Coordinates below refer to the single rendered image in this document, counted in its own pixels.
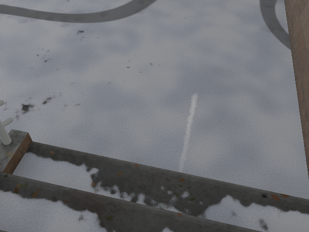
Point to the stairs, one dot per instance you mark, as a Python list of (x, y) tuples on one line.
[(55, 189)]

